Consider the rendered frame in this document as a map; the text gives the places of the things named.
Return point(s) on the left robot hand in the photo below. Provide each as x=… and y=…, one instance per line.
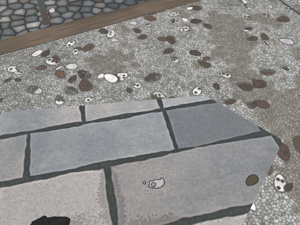
x=51, y=221

